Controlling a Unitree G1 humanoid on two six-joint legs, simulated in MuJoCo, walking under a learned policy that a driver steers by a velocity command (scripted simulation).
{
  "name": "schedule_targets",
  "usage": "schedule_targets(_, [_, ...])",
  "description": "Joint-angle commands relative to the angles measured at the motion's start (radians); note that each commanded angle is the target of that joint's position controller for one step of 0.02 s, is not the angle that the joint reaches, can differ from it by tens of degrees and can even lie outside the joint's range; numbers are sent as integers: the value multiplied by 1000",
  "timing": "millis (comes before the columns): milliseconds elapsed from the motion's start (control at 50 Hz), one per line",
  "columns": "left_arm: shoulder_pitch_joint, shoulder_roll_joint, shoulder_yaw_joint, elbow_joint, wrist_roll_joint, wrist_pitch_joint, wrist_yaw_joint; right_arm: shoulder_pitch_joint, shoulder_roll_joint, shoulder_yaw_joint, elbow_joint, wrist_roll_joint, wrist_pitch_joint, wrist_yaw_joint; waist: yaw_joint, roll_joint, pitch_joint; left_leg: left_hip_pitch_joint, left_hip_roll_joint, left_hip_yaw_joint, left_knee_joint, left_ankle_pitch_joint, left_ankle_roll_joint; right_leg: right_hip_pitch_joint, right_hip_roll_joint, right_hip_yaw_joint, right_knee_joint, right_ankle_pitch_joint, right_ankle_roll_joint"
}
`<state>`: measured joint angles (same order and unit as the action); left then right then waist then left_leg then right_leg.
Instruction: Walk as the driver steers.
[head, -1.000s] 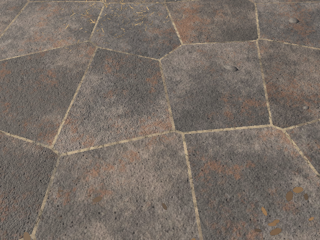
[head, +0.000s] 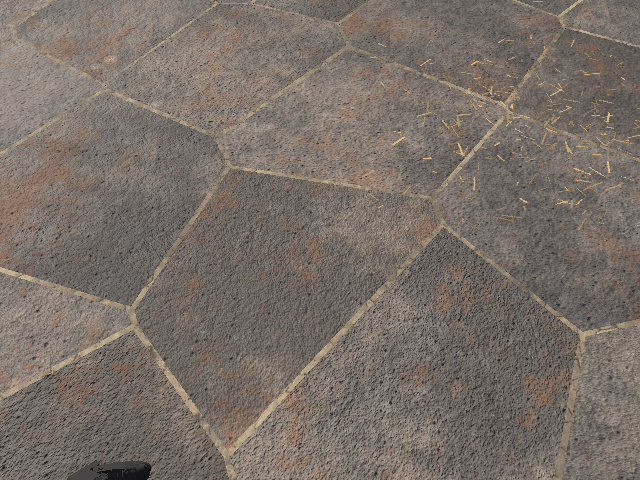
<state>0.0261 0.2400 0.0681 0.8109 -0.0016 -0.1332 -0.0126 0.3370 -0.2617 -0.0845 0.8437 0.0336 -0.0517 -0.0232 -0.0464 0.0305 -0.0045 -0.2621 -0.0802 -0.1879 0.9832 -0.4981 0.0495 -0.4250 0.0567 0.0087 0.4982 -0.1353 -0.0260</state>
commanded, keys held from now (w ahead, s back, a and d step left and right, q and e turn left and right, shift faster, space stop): w+e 0.90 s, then w+q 0.10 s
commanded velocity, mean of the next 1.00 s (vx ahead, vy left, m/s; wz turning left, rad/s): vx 0.50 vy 0.00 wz -0.34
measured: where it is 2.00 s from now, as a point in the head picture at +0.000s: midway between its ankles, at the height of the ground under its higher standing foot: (416, 256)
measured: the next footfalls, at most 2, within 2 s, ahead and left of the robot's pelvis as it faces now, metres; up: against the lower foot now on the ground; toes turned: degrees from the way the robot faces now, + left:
left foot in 0.38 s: +0.36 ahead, +0.13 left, +0.00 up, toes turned -8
right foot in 0.88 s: +0.56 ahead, -0.21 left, +0.00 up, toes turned -26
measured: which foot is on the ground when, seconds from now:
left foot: up 0.00-0.36, down 0.38-0.90, up 0.92-1.00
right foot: down 0.00-0.38, up 0.40-0.86, down 0.88-1.00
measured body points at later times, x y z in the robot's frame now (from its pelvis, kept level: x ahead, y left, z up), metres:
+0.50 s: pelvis +0.26 +0.03 +0.01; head +0.29 +0.04 +0.46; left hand +0.32 +0.30 -0.13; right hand +0.42 -0.24 -0.08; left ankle +0.32 +0.13 -0.73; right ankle +0.15 -0.10 -0.65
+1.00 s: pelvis +0.49 -0.10 +0.00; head +0.53 -0.13 +0.45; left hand +0.75 +0.07 -0.10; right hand +0.44 -0.39 -0.13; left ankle +0.45 +0.10 -0.63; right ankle +0.52 -0.19 -0.73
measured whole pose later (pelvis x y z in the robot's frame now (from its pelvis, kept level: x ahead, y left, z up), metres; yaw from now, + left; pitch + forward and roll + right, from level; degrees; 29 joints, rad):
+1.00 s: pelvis +0.49 -0.10 +0.00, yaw -26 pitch +2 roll +1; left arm 0.15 0.28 0.07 0.72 -0.01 -0.04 -0.04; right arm 0.24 -0.30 -0.07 0.86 0.03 -0.10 0.00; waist -0.02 0.01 0.06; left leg -0.38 0.09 0.01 1.21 -0.41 -0.01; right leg -0.41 0.05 -0.04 0.57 -0.19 -0.08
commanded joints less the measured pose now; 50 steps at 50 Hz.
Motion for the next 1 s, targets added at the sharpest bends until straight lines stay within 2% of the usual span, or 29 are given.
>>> schedule_targets(20, [195, 115, 32, 6, 0, 12, -6, -32, -115, -15, -82, -12, -26, -3, 111, -82, -71, -500, 107, 21, 279, 105, -10, 510, -351, 500, -238, -207, -187])
schedule_targets(40, [172, 103, 27, 11, 4, 16, -8, -80, -105, -15, -101, -27, -33, -2, 95, -68, -23, -484, 130, 37, 230, 144, -9, 420, -319, 433, -257, -92, -195])
schedule_targets(60, [169, 96, 19, 15, 10, 16, -9, -82, -89, -15, -113, -29, -38, 3, 68, -92, -22, -440, 157, 59, 185, 167, -8, 371, -290, 381, -270, 3, -195])
schedule_targets(100, [192, 91, 15, 30, -3, 17, -9, -99, -58, -8, -127, -31, -42, 7, 56, -118, -29, -416, 169, 98, 82, 166, -22, 350, -264, 328, -286, 140, -214])
schedule_targets(180, [241, 166, 35, 47, -23, 32, 11, -251, -13, 19, -175, -39, -48, 12, 78, -104, -12, -357, 150, 147, -228, 307, -66, 290, -232, 243, -312, 233, -211])
schedule_targets(280, [341, 170, 34, 77, -35, 52, 16, -381, -44, 20, -199, -17, -59, 32, 117, -125, 2, -204, 89, 153, -447, 492, -79, 264, -223, 237, -280, 179, -175])
schedule_targets(320, [354, 177, 36, 81, -36, 60, 22, -384, -73, 10, -204, -14, -67, 36, 95, -133, 1, -136, 87, 138, -508, 477, -60, 280, -243, 280, -239, 127, -155])
schedule_targets(360, [344, 174, 34, 75, -32, 64, 27, -277, -116, -12, -172, -21, -70, 29, 28, -130, -42, 58, 88, 145, -559, 451, -23, 243, -206, 271, -133, 170, -117])
schedule_targets(380, [317, 144, 24, 56, -23, 61, 26, -145, -160, -30, -148, -33, -72, 19, -39, -104, -123, 259, 165, 84, -536, 444, 19, 151, -151, 234, 38, 161, -85])
schedule_targets(400, [313, 78, 3, 20, 5, 56, 29, 33, -240, -50, -124, -39, -65, 9, -100, 56, -270, 516, 364, -106, -518, 459, 72, -20, -61, 129, 354, -131, -39])
schedule_targets(420, [438, 44, -8, -4, -31, 43, 28, 56, -266, -53, -98, -43, -52, 20, -33, 345, -348, 657, 540, -503, -634, 249, 210, -288, -11, 93, 602, -483, -16])
schedule_targets(440, [409, 139, 14, 19, -47, 46, 32, 9, -164, -31, -113, -35, -52, 23, -41, 192, -233, 562, 498, -484, -674, 97, 192, -371, -76, 135, 720, -429, -11])
schedule_targets(460, [334, 167, 24, 6, -43, 52, 31, -46, -110, -14, -119, -28, -54, 23, -40, 124, -120, 441, 453, -322, -693, 131, 153, -386, -106, 122, 734, -332, -13])
schedule_targets(480, [310, 149, 26, 7, -38, 60, 33, -107, -85, -3, -120, -34, -55, 28, -8, 64, -69, 330, 408, -218, -722, 228, 135, -342, -137, 106, 721, -262, -6])
schedule_targets(500, [290, 135, 29, -2, -27, 67, 31, -147, -63, 2, -113, -39, -55, 31, 14, 67, -24, 253, 379, -142, -753, 299, 133, -325, -159, 103, 685, -219, -1])
schedule_targets(520, [291, 113, 29, -11, -28, 77, 26, -167, -61, 3, -106, -45, -57, 32, 38, 86, -3, 191, 361, -74, -783, 346, 124, -286, -181, 102, 662, -191, 1])
schedule_targets(560, [265, 80, 23, -34, -29, 92, 19, -169, -72, -5, -90, -44, -65, 30, 48, 77, 10, 149, 355, 10, -823, 438, 135, -278, -191, 89, 632, -141, 11])
schedule_targets(600, [226, 76, 22, -60, -23, 100, 14, -160, -97, -14, -74, -44, -68, 23, 52, 49, 19, 147, 359, 83, -842, 514, 143, -306, -194, 91, 565, -71, 23])
schedule_targets(700, [84, 63, 5, -114, -18, 95, -20, -131, -149, -28, -45, -36, -59, 9, 14, 26, 48, 149, 330, 265, -853, 556, 110, -236, -174, 27, 285, 163, 15])
schedule_targets(800, [-32, 94, 7, -183, -17, 104, -42, -65, -203, -46, -10, -10, -35, 7, -8, 27, 80, 287, 378, 330, -781, 635, 74, -224, -143, -34, 159, 56, -34])
schedule_targets(840, [16, 127, 24, -189, -14, 108, -44, -70, -236, -54, -10, -2, -21, 4, 36, 56, 30, 320, 377, 367, -639, 961, 52, -105, -78, -97, 145, -54, -74])
schedule_targets(860, [130, 157, 44, -164, -17, 109, -42, -80, -242, -54, -12, 2, -11, 2, 105, 52, -31, 303, 354, 398, -476, 1095, 33, 49, -28, -130, 101, -48, -102])
schedule_targets(880, [304, 223, 81, -113, -20, 114, -30, -64, -217, -43, -15, -6, -8, -2, 182, 22, -123, 180, 310, 422, -241, 1055, -4, 320, 10, -115, 65, -4, -141])
schedule_targets(900, [409, 335, 112, -94, -27, 122, -7, -27, -133, -14, -51, -47, -16, 0, 179, -180, -209, -176, 227, 431, 130, 506, -64, 643, -214, 260, 38, -18, -243])
schedule_targets(920, [366, 356, 96, -129, -25, 107, -12, 11, -70, 19, -82, -42, -53, 14, 112, -299, -369, -442, 59, 218, 380, -98, -90, 821, -411, 791, -161, -189, -405])
schedule_targets(940, [379, 251, 65, -118, -14, 97, -18, -70, -160, -3, -73, 5, -78, 30, 170, -155, -328, -533, 119, 114, 422, -36, -67, 785, -406, 708, -212, -199, -344])
schedule_targets(960, [340, 212, 53, -114, -10, 87, -18, -113, -162, -2, -81, 22, -86, 33, 155, -137, -205, -556, 164, 135, 385, 35, -41, 657, -378, 546, -198, -138, -300])
schedule_targets(980, [262, 181, 41, -118, -9, 80, -18, -129, -152, 0, -70, 6, -84, 23, 113, -60, -125, -507, 217, 140, 304, 114, -35, 497, -337, 421, -202, -41, -258])
schedule_targets(1000, [203, 141, 28, -124, 1, 73, -17, -124, -158, -8, -57, -10, -72, 17, 77, -77, -85, -439, 247, 132, 241, 163, -34, 382, -302, 334, -221, 54, -236])
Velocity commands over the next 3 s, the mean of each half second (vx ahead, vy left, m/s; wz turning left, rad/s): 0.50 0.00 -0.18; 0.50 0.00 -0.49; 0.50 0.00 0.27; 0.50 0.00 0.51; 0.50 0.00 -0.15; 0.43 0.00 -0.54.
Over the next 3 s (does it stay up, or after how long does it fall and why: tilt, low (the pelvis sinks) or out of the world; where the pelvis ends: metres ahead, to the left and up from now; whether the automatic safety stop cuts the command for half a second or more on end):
stays up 1.53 -0.32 0.00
